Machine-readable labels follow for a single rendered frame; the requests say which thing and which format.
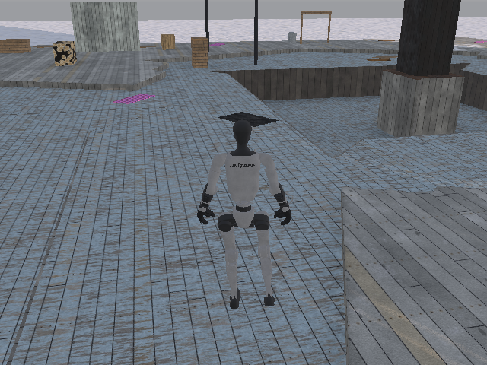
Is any left robot upper arm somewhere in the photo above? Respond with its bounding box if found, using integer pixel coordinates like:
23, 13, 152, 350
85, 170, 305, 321
205, 153, 227, 195

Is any robot right hand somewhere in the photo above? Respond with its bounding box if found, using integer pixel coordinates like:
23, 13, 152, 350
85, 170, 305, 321
274, 209, 291, 225

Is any robot left hand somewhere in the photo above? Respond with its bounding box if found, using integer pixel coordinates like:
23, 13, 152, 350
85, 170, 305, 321
197, 209, 215, 224

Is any left robot forearm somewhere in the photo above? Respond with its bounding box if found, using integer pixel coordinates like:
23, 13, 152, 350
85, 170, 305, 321
199, 183, 213, 212

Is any right robot forearm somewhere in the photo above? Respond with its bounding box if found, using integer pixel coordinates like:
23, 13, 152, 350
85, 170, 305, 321
274, 183, 290, 212

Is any right robot upper arm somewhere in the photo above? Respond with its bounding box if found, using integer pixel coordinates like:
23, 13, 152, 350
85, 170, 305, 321
258, 153, 281, 195

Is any humanoid robot torso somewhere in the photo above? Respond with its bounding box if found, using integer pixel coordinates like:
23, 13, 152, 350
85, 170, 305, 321
225, 149, 261, 228

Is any right robot shin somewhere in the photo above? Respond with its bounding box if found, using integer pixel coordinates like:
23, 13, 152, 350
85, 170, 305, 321
260, 245, 272, 296

